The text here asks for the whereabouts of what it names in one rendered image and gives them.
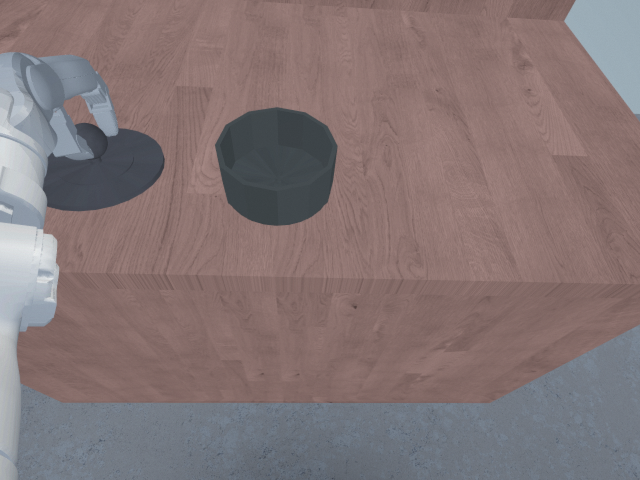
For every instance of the table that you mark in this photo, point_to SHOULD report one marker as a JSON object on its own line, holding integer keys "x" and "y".
{"x": 482, "y": 229}

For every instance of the robot left upper arm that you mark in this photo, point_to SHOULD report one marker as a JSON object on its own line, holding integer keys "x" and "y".
{"x": 28, "y": 298}

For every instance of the pot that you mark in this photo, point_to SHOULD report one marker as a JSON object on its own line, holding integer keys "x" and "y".
{"x": 277, "y": 165}

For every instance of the knob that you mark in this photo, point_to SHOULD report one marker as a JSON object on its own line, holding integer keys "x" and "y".
{"x": 95, "y": 138}

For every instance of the lid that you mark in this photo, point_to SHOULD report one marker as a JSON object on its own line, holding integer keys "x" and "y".
{"x": 131, "y": 164}

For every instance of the robot left forearm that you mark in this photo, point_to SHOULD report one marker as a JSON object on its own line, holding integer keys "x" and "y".
{"x": 30, "y": 91}

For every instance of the left robot hand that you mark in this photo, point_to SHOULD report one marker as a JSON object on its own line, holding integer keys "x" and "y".
{"x": 79, "y": 78}

